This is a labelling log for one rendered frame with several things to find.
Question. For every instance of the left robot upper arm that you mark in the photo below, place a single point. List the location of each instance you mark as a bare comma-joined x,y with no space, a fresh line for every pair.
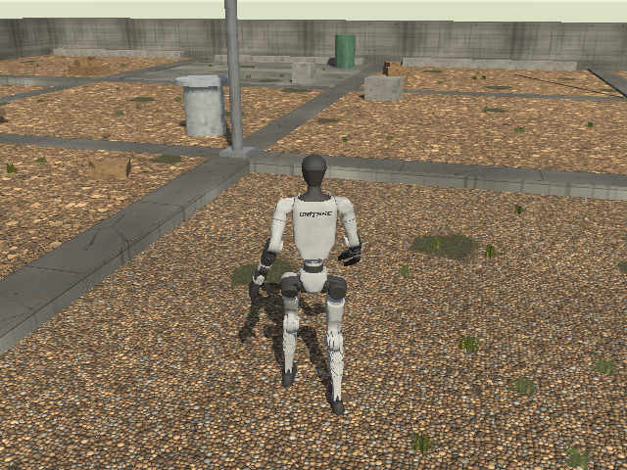
283,207

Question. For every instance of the left robot thigh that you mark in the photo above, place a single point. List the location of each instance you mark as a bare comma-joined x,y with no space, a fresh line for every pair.
290,290

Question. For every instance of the robot thigh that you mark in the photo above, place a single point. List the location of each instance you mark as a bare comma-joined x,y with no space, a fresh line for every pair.
290,290
334,307

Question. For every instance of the right robot upper arm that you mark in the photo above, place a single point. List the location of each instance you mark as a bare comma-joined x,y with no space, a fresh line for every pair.
345,207

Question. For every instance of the right robot forearm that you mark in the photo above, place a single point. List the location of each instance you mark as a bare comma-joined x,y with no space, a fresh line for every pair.
356,251

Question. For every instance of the right robot thigh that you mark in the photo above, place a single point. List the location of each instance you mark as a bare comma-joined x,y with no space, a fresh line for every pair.
334,307

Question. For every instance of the right robot hand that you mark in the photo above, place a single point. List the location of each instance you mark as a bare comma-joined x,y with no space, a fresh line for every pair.
345,255

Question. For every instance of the left robot hand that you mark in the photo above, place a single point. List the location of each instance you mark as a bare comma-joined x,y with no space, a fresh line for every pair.
254,292

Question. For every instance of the left robot forearm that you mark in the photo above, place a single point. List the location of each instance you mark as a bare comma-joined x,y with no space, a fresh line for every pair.
264,265

